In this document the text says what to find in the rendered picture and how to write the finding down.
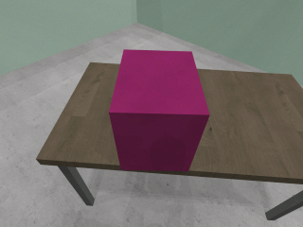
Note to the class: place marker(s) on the table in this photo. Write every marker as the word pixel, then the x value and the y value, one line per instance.
pixel 254 131

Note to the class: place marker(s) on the carton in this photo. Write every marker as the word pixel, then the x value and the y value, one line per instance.
pixel 158 110

